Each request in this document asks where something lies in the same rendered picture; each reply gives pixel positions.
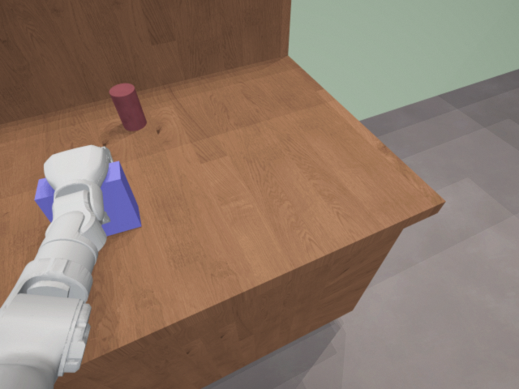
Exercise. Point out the left robot forearm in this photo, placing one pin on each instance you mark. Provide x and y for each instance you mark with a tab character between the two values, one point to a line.
65	260

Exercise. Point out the sponge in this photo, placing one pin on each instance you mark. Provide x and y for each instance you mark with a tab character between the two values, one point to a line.
119	201

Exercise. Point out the left robot upper arm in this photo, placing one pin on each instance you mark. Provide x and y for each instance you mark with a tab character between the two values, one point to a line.
41	338

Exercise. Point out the left robot hand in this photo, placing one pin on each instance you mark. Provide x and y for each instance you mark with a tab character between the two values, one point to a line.
89	163

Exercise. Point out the table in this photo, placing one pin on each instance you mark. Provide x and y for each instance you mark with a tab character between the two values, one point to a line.
266	207

